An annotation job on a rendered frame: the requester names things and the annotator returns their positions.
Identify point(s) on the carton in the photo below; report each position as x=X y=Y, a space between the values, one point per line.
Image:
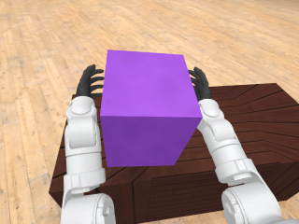
x=149 y=109

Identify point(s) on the robot left forearm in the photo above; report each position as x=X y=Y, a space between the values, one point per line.
x=82 y=144

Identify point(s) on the robot right upper arm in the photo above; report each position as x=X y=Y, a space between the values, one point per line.
x=252 y=203

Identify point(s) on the robot left upper arm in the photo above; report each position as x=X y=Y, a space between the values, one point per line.
x=89 y=209

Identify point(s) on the robot left hand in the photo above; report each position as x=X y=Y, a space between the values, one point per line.
x=84 y=87

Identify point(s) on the robot right forearm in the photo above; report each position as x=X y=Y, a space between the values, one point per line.
x=232 y=165

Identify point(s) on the robot right hand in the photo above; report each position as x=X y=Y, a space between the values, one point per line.
x=201 y=88

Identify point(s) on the pedestal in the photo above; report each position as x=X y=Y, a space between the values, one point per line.
x=265 y=120

